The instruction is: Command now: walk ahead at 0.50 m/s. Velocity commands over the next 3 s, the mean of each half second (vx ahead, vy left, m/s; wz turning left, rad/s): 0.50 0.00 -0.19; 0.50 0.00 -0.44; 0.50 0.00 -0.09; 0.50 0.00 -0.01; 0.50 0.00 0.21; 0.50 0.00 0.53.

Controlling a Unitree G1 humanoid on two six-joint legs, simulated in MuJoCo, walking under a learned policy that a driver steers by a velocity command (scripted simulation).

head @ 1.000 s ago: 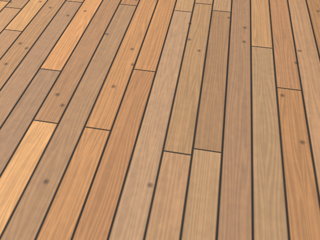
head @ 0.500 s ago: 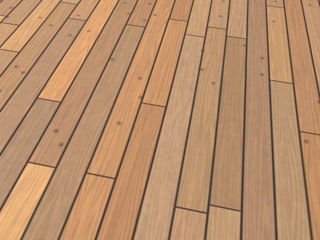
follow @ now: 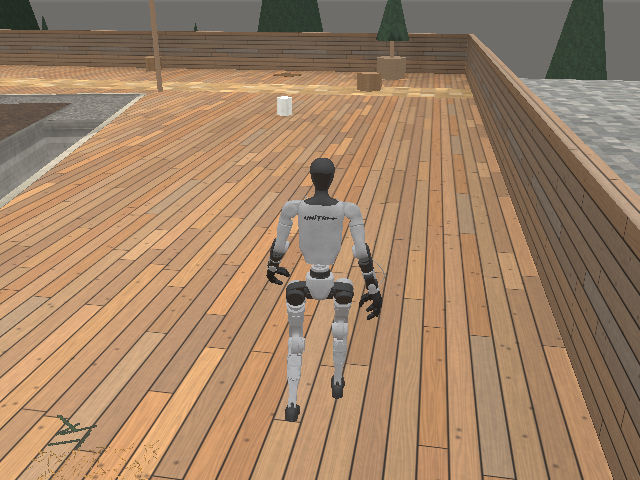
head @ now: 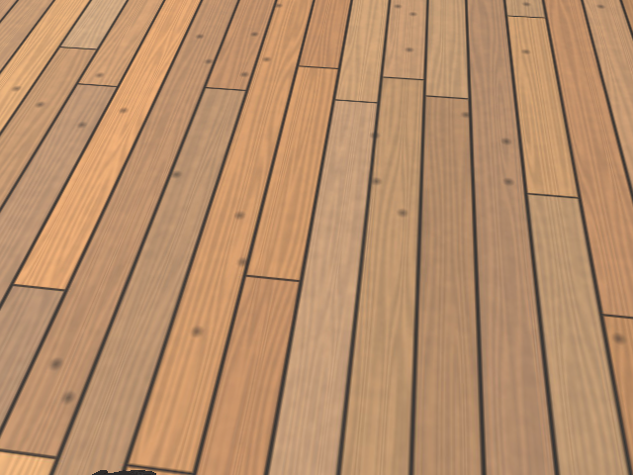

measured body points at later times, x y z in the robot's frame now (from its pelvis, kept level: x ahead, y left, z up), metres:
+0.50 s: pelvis +0.27 +0.03 +0.00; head +0.31 +0.03 +0.45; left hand +0.27 +0.31 -0.14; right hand +0.47 -0.23 -0.08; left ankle +0.40 +0.13 -0.72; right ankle +0.10 -0.09 -0.71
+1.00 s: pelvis +0.51 -0.06 +0.00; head +0.54 -0.08 +0.45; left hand +0.80 +0.08 -0.09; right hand +0.39 -0.32 -0.14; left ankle +0.40 +0.14 -0.72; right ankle +0.58 -0.19 -0.73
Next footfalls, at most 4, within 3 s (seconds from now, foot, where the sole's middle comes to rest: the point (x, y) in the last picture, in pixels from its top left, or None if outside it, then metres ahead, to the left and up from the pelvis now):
0.46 left None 0.43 0.13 -0.76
1.00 right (423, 395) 0.61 -0.21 -0.76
1.54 left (367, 251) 1.01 -0.13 -0.76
2.10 right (485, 194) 1.18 -0.47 -0.76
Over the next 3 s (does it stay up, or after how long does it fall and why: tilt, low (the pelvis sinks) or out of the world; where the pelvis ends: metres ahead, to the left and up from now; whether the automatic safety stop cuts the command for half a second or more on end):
stays up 1.56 -0.43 0.02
